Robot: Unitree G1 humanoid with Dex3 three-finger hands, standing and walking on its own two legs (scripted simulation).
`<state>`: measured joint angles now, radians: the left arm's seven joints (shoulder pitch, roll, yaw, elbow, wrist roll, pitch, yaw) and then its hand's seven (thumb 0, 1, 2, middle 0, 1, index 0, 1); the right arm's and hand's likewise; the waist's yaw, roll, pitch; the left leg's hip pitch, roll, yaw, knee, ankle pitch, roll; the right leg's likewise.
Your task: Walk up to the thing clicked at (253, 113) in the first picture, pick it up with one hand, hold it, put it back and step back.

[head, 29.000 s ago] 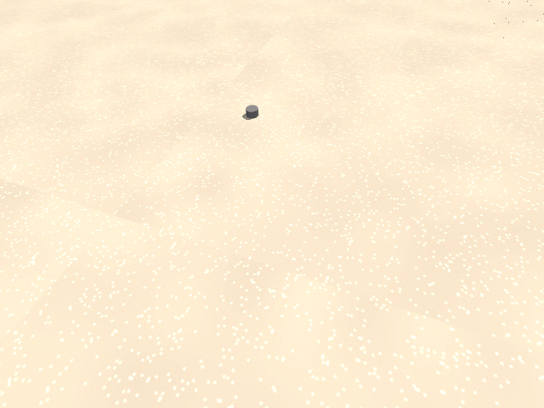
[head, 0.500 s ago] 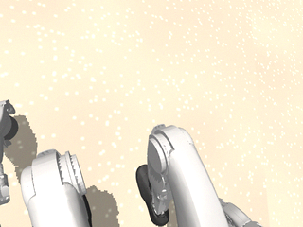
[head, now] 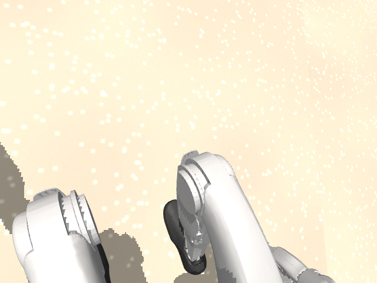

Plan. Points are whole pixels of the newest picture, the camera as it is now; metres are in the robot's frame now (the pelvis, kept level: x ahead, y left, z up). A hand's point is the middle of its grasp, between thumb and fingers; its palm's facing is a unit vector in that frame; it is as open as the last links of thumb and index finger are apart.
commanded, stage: open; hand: left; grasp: from above
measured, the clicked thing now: out of the picture +0.40 +0.35 -0.26
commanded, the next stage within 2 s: withdraw in 0.82 s
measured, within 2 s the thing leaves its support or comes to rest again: neither
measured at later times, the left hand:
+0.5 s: hand out of the picture +0.40 +0.32 -0.24, palm faces -0.38 -0.12 -0.92, open 13.7 cm
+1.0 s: hand out of the picture +0.39 +0.31 -0.23, palm faces -0.41 -0.14 -0.90, open 13.9 cm
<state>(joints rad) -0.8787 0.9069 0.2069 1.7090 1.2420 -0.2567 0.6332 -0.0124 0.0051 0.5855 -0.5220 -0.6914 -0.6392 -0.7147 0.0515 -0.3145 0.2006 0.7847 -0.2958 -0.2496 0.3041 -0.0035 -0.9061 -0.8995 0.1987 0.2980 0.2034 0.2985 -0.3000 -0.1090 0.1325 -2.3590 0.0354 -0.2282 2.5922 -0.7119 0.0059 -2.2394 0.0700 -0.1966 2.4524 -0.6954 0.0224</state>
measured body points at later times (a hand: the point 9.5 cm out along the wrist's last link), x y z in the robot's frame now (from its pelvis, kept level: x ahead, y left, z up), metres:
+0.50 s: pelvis +0.00 +0.00 +0.00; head +0.25 +0.12 +0.36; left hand +0.41 +0.32 -0.19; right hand +0.09 -0.26 -0.07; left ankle +0.07 +0.13 -0.25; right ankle +0.10 -0.11 -0.25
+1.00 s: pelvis -0.01 +0.00 +0.01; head +0.23 +0.13 +0.36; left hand +0.40 +0.32 -0.18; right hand +0.07 -0.25 -0.06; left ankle +0.07 +0.13 -0.25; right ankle +0.10 -0.11 -0.25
